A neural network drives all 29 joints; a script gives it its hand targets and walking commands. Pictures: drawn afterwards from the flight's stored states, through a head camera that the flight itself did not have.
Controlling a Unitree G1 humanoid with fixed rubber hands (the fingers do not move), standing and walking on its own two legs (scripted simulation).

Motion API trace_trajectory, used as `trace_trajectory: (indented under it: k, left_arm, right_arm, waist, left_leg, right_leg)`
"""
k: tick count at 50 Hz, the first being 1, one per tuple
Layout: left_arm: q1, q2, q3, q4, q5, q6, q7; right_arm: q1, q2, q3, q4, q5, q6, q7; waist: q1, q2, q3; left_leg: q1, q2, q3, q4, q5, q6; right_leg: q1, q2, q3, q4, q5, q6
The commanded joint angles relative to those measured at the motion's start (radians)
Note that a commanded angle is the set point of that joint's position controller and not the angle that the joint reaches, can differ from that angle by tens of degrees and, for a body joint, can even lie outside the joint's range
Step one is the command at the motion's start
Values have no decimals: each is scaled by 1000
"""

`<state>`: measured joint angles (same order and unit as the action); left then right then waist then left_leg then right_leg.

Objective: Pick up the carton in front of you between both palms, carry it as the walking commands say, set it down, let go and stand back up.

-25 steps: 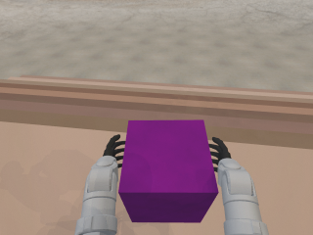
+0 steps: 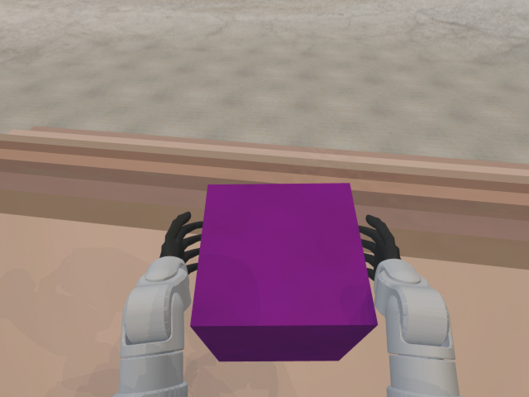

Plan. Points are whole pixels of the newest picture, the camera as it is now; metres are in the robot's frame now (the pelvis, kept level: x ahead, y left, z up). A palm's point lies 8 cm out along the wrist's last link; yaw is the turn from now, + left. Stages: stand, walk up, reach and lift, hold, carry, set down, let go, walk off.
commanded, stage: carry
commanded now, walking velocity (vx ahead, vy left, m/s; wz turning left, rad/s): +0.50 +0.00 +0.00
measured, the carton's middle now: (278, 280) +0.30 +0.01 +0.03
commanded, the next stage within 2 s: none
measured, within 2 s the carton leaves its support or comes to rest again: neither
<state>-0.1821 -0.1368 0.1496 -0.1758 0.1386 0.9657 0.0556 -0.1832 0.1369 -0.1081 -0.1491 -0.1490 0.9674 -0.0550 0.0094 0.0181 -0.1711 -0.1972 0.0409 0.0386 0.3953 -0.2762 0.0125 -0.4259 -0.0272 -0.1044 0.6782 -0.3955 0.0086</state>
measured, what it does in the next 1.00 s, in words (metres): walks ahead: right foot, then left foot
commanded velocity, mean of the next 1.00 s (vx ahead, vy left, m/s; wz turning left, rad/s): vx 0.50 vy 0.00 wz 0.00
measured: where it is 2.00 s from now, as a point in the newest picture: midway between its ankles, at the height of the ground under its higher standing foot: (267, 228)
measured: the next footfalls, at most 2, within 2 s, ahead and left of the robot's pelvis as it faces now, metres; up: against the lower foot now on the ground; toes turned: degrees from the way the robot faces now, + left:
right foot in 0.10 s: +0.13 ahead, -0.11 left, +0.00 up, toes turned -9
left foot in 0.46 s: +0.42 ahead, +0.14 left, +0.00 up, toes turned +15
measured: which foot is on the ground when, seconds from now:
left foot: down 0.00-0.10, up 0.12-0.44, down 0.46-0.98, up 1.00-1.00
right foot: up 0.00-0.08, down 0.10-0.50, up 0.52-0.98, down 1.00-1.00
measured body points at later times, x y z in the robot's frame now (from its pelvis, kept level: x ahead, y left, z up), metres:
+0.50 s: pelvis +0.28 +0.04 -0.03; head +0.25 +0.05 +0.42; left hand +0.51 +0.21 +0.05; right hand +0.53 -0.10 +0.06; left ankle +0.38 +0.13 -0.75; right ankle +0.10 -0.10 -0.73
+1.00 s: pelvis +0.60 +0.03 -0.04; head +0.58 +0.02 +0.41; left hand +0.90 +0.21 +0.07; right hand +0.91 -0.11 +0.05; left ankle +0.39 +0.13 -0.74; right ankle +0.74 -0.04 -0.75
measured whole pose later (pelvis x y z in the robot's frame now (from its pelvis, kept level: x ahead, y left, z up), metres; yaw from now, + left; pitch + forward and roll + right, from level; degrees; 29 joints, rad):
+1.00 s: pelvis +0.60 +0.03 -0.04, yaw +3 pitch +3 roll +0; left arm -0.30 -0.14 0.20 -0.18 0.04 1.04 0.21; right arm -0.28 0.13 -0.18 -0.19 -0.03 1.06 -0.21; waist 0.00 0.02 -0.10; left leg 0.02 0.07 0.19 0.58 -0.56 -0.02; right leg -0.55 -0.04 -0.20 0.60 -0.13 -0.09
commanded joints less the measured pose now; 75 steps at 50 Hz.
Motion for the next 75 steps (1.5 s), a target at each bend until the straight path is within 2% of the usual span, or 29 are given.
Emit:
trace_trajectory:
  k: [1,4,5,6,7,10,15,20,23,24,25,26,29,34,40,45,48,49,50,51,52,55,64,68,70,72,73,74,75]
  left_arm:
    - [-409,-855,-738,-141,-315,55,-112]
    - [-276,-802,-682,-211,-293,117,-49]
    - [-224,-780,-656,-226,-280,136,-27]
    - [-183,-741,-625,-239,-262,152,-3]
    - [-171,-734,-595,-247,-249,162,22]
    - [-194,-768,-580,-363,-266,177,66]
    - [-189,-698,-606,-413,-309,154,108]
    - [-120,-632,-616,-417,-324,135,124]
    - [-96,-603,-632,-437,-325,141,118]
    - [-87,-579,-631,-444,-323,146,116]
    - [-76,-572,-647,-475,-329,156,111]
    - [-85,-572,-660,-477,-336,162,103]
    - [-103,-664,-669,-437,-327,153,72]
    - [-100,-700,-652,-388,-258,115,65]
    - [-239,-579,-577,-305,-221,108,116]
    - [-434,-523,-496,-154,-220,92,155]
    - [-514,-548,-456,-44,-217,72,153]
    - [-527,-556,-441,-2,-215,62,152]
    - [-542,-566,-428,31,-209,53,150]
    - [-602,-552,-425,47,-213,43,154]
    - [-612,-612,-437,80,-243,33,149]
    - [-787,-750,-491,49,-294,-13,112]
    - [-864,-769,-513,100,-298,-88,99]
    - [-810,-741,-502,85,-274,-72,115]
    - [-770,-724,-488,75,-257,-54,124]
    - [-759,-701,-480,63,-233,-34,136]
    - [-722,-714,-475,59,-214,-19,137]
    - [-705,-686,-460,47,-204,-9,138]
    - [-726,-686,-442,35,-198,-4,141]
  right_arm:
    - [-387,825,639,-213,280,42,96]
    - [-283,780,634,-292,295,108,42]
    - [-269,760,628,-314,303,128,23]
    - [-271,743,626,-359,317,151,5]
    - [-307,722,638,-403,338,170,-11]
    - [-282,753,625,-444,367,182,-44]
    - [-164,696,537,-417,298,146,-116]
    - [-91,624,517,-426,285,123,-145]
    - [-48,598,523,-429,292,127,-139]
    - [-25,589,523,-430,291,130,-136]
    - [-22,570,526,-434,291,132,-134]
    - [-13,594,544,-439,307,136,-127]
    - [-106,669,596,-497,322,126,-90]
    - [-173,687,660,-479,357,108,-37]
    - [-273,547,572,-369,320,94,-81]
    - [-433,508,469,-205,267,73,-152]
    - [-579,552,458,-125,263,57,-161]
    - [-612,569,457,-99,258,52,-163]
    - [-648,579,453,-76,248,45,-169]
    - [-645,616,451,-42,244,41,-170]
    - [-686,624,444,-36,246,32,-174]
    - [-805,743,416,13,237,-10,-164]
    - [-844,739,401,97,195,-88,-153]
    - [-824,716,410,54,218,-72,-145]
    - [-797,701,413,34,224,-56,-143]
    - [-739,683,409,40,228,-39,-140]
    - [-758,674,412,48,236,-35,-142]
    - [-738,698,425,60,258,-28,-139]
    - [-759,732,458,38,293,-22,-129]
  waist:
    - [-34,162,-147]
    - [-22,63,-189]
    - [-4,-14,-232]
    - [12,-254,-239]
    - [21,-280,-184]
    - [17,-82,-106]
    - [12,-112,-67]
    - [17,-180,-12]
    - [-11,-117,-84]
    - [-32,-33,-128]
    - [-39,248,-209]
    - [-31,273,-187]
    - [-26,31,-159]
    - [-19,90,-112]
    - [-35,112,-17]
    - [-50,125,47]
    - [18,121,-49]
    - [61,34,-136]
    - [83,-100,-231]
    - [50,-369,-323]
    - [66,-353,-320]
    - [60,-85,-295]
    - [60,-111,-261]
    - [54,-170,-217]
    - [-12,-173,-288]
    - [-147,-25,-329]
    - [-103,265,-381]
    - [-112,362,-386]
    - [-124,218,-343]
  left_leg:
    - [217,187,-170,-133,121,120]
    - [-34,131,-32,55,84,69]
    - [-210,100,18,206,22,33]
    - [-483,22,102,465,-160,-16]
    - [-641,-3,59,589,-263,-5]
    - [-665,105,-5,671,-176,0]
    - [-474,63,87,350,48,-37]
    - [-271,17,169,149,192,-14]
    - [64,-47,256,105,107,8]
    - [241,53,113,68,21,17]
    - [411,339,-397,-103,-210,151]
    - [411,412,-587,-210,-142,204]
    - [236,356,-340,-172,30,157]
    - [122,263,-88,-237,-26,102]
    - [170,211,35,-208,174,130]
    - [196,216,72,-154,251,125]
    - [193,181,143,96,573,82]
    - [133,118,195,339,615,47]
    - [-39,79,165,630,368,24]
    - [-380,-84,88,915,-188,-18]
    - [-485,-83,-40,1045,-223,5]
    - [-524,8,-75,1052,-128,57]
    - [-565,7,7,572,55,54]
    - [-318,-86,136,284,157,66]
    - [-179,-95,150,329,261,114]
    - [183,-34,61,173,395,111]
    - [431,172,-323,190,660,239]
    - [551,255,-553,134,549,342]
    - [537,266,-549,157,488,350]
  right_leg:
    - [-91,35,-79,-141,68,5]
    - [340,24,-107,-331,216,-5]
    - [554,-91,26,-348,152,-29]
    - [700,-343,406,-423,-34,-134]
    - [698,-458,606,-463,-49,-237]
    - [523,-395,439,-512,-35,-208]
    - [392,-268,126,-546,121,-138]
    - [335,-233,4,-489,256,-96]
    - [240,-162,-123,-171,449,-41]
    - [107,-123,-132,49,366,-10]
    - [-150,-18,-110,381,138,40]
    - [-290,5,2,550,-92,27]
    - [-307,-126,99,603,30,-33]
    - [-267,-114,32,363,217,-21]
    - [-311,-75,-46,73,354,-18]
    - [-241,-52,-61,-44,380,-75]
    - [33,29,-144,-83,274,-98]
    - [252,80,-171,-131,224,-87]
    - [452,-100,90,-179,57,-97]
    - [689,-379,637,-323,10,-242]
    - [688,-372,720,-402,48,-273]
    - [541,-302,421,-272,405,-232]
    - [513,-198,163,-221,649,-224]
    - [434,-129,24,-185,854,-180]
    - [444,-147,-32,9,1057,-146]
    - [180,-79,-48,394,826,-106]
    - [-142,74,2,641,108,-69]
    - [-391,126,90,797,-165,-42]
    - [-491,79,155,812,-166,-54]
